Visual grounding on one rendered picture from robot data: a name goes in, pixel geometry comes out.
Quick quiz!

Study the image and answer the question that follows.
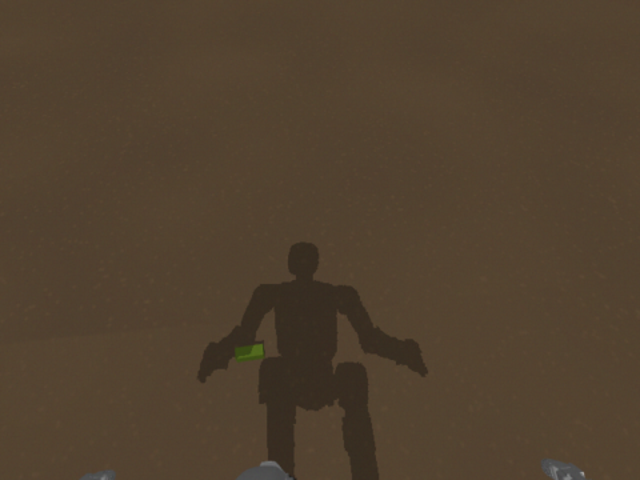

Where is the right robot hand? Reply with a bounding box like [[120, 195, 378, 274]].
[[541, 459, 592, 480]]

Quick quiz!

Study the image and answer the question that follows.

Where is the small box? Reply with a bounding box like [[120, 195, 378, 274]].
[[235, 344, 265, 362]]

